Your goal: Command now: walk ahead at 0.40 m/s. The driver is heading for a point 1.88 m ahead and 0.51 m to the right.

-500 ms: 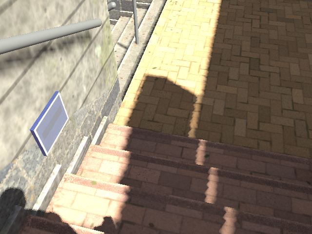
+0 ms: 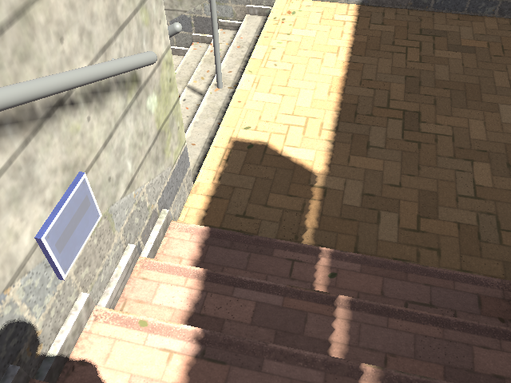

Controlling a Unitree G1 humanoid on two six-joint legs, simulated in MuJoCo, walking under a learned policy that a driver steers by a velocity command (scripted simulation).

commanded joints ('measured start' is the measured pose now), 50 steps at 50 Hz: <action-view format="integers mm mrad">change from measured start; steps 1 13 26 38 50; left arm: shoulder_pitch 39 56 -55 -315 242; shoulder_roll -125 94 -17 19 204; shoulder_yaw -46 -15 -64 -68 28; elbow -20 18 -26 -163 74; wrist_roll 115 -3 82 77 85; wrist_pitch -37 -36 -49 -8 -25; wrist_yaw -8 10 -56 -92 -59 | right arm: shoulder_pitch -64 -400 -11 359 512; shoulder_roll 119 -56 124 99 26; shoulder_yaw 64 36 112 153 91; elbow -80 -135 -20 158 227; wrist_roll -102 22 -86 -119 -123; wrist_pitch -53 -31 -136 -156 -72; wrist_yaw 44 39 43 4 75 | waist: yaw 6 122 35 -36 108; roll -153 -71 -11 -25 -177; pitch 80 182 127 126 -224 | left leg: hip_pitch -312 6 17 217 -124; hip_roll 78 56 321 241 115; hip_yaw -128 41 -163 90 223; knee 90 -553 -864 -603 467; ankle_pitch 341 880 392 396 232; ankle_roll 20 -40 186 109 -87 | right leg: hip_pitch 35 -155 -539 -541 754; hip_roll -263 -175 -227 -186 -177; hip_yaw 312 153 286 169 -5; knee -297 -21 573 93 -23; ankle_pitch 229 162 510 955 1217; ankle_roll -200 -98 -68 -37 -190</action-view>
